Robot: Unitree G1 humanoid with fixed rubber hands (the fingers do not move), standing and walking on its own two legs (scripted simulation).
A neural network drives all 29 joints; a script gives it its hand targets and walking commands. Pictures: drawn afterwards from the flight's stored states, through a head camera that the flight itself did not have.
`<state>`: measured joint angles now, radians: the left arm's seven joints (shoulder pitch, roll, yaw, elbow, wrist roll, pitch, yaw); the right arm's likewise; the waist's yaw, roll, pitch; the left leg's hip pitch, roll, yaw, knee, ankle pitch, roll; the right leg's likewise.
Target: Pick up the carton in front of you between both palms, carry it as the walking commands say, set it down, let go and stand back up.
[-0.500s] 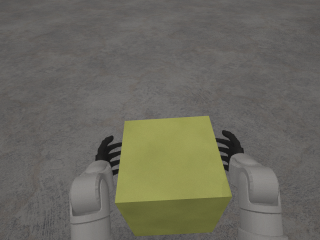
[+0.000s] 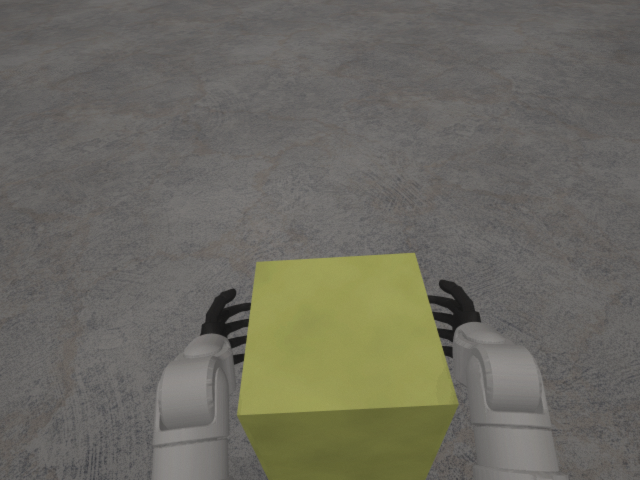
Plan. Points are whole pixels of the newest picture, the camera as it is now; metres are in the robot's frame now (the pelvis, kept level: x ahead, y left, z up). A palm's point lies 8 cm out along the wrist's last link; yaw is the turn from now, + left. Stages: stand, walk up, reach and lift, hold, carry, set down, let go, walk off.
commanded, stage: carry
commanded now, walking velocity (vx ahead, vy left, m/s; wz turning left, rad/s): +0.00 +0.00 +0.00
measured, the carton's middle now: (342, 374) +0.27 +0.00 -0.02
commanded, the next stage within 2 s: hold in 0.76 s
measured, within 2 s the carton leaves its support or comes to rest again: neither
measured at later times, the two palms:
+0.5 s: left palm (223, 366) +0.26 +0.14 +0.04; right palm (467, 357) +0.25 -0.15 +0.04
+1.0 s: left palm (232, 383) +0.23 +0.13 +0.05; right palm (492, 385) +0.22 -0.17 +0.05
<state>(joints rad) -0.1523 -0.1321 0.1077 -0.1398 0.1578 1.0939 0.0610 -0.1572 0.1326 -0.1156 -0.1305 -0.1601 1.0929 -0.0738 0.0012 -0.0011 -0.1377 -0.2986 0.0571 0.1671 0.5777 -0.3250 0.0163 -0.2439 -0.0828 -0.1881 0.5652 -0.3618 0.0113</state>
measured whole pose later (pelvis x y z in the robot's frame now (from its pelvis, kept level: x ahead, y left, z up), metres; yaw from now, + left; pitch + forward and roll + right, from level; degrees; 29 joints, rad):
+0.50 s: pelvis -0.04 +0.00 +0.00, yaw +0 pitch +2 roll +0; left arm -0.27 -0.15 0.22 0.27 0.28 0.69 0.01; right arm -0.27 0.15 -0.22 0.28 -0.28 0.69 -0.03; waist 0.00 0.00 -0.10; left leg -0.32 0.06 0.17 0.52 -0.23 0.02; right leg -0.27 -0.07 -0.19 0.52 -0.28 -0.01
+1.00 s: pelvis -0.06 -0.01 +0.01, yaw -3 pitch -7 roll +0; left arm -0.23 -0.15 0.18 0.20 0.26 0.73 0.01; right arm -0.24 0.15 -0.19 0.22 -0.27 0.73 -0.03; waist 0.00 0.00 0.05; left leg -0.11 0.02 0.05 0.41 -0.18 0.00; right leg -0.09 -0.01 -0.08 0.41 -0.20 -0.02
